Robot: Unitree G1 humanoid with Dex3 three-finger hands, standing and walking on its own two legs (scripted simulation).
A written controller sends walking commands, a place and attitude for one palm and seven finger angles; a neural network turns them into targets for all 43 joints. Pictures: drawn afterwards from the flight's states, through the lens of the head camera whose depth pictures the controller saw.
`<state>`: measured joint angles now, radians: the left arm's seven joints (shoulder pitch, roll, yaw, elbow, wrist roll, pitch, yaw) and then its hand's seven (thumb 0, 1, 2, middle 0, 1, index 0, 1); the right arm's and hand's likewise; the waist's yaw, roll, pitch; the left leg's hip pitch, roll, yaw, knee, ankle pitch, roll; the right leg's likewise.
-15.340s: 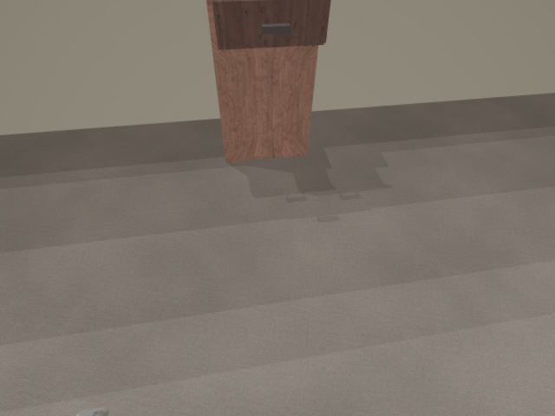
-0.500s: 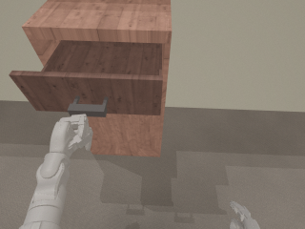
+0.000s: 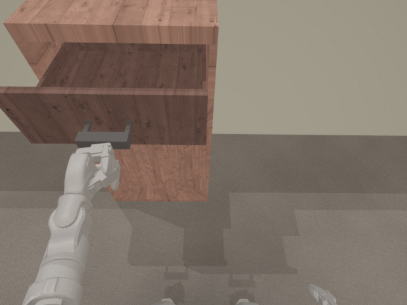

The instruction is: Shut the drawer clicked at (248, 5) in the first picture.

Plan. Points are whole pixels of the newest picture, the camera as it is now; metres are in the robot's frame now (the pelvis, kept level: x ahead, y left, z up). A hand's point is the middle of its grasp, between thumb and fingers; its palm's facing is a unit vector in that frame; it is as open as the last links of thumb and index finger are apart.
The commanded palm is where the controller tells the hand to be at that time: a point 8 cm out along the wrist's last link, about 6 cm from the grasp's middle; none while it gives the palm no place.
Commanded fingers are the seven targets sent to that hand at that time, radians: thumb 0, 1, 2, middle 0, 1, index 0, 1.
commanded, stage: bring the fist close to the handle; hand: left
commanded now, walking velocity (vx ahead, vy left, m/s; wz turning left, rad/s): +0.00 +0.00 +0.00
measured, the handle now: (106, 132) +0.45 +0.22 +0.06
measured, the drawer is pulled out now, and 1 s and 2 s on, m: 0.18 0.12 0.00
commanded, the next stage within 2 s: push the drawer shut in 0.10 s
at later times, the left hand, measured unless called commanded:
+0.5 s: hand (116, 163) +0.38 +0.19 +0.06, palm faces +0.02 -1.00 -0.02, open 3.1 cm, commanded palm +0.37 +0.24 +0.06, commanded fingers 0.00 0.90 0.90 -1.40 -1.60 -1.40 -1.60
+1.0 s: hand (120, 139) +0.44 +0.19 +0.06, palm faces +0.01 -1.00 -0.02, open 3.0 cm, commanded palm +0.43 +0.23 +0.06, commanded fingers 0.00 0.90 0.90 -1.40 -1.60 -1.40 -1.60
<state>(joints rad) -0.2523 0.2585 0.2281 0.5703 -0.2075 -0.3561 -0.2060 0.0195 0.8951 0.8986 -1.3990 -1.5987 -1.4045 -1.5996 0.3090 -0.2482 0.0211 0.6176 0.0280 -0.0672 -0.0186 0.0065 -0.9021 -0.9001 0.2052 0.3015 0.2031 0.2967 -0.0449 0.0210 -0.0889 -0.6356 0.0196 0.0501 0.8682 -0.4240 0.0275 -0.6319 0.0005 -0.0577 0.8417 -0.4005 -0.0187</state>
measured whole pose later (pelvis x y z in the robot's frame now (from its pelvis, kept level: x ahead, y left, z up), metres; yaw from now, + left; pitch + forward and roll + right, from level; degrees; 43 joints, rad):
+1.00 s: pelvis -0.02 +0.00 -0.02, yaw +1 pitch +16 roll -2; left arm -0.76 0.41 0.31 1.11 -0.15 -0.43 -0.25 -0.01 0.77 0.93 -1.40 -1.60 -1.40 -1.60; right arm 0.34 -0.27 0.04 0.67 0.02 -0.04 -0.03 0.00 -0.90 -0.90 0.21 0.30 0.20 0.30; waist -0.11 0.02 -0.09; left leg -0.83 0.03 0.02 0.97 -0.42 0.03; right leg -0.80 0.00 -0.09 0.92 -0.39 -0.03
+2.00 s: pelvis -0.01 +0.00 -0.03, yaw -1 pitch +24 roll -4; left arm -1.12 0.60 0.40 1.35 -0.02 -0.36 -0.18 0.05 0.85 0.96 -1.40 -1.60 -1.40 -1.60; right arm 0.42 -0.28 0.06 0.65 -0.04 0.04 0.00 0.00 -0.90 -0.90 0.21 0.30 0.20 0.30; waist -0.23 0.04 -0.09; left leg -0.99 0.05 0.00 1.03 -0.45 0.03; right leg -0.95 0.03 -0.10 0.94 -0.40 -0.02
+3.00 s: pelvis -0.01 +0.02 -0.03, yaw -2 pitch +24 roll -5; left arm -1.07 0.58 0.41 1.25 -0.03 -0.33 -0.16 0.03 0.84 0.91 -1.40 -1.60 -1.40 -1.60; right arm 0.47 -0.27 0.06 0.62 -0.05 0.04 0.03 0.00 -0.90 -0.90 0.21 0.30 0.20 0.30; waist -0.24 0.05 -0.09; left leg -1.00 0.05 0.02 1.03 -0.45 0.05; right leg -0.96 0.03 -0.08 0.92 -0.38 0.00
